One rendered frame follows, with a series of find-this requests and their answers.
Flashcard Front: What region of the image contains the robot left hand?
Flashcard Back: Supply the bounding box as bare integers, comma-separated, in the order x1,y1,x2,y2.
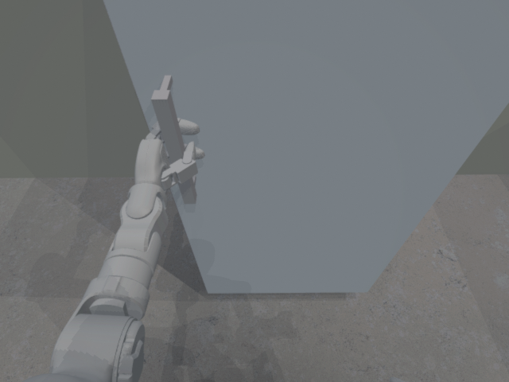
134,118,205,195

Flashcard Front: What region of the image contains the left robot forearm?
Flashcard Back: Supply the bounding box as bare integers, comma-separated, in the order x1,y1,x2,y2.
49,183,169,373

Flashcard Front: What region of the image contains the fridge door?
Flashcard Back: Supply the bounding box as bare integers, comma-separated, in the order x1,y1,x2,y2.
104,0,509,294

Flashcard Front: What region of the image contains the handle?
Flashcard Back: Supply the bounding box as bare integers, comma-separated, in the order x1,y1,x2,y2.
151,76,197,204

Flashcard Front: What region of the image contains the robot left upper arm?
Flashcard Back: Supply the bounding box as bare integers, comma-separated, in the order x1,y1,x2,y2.
22,314,145,382

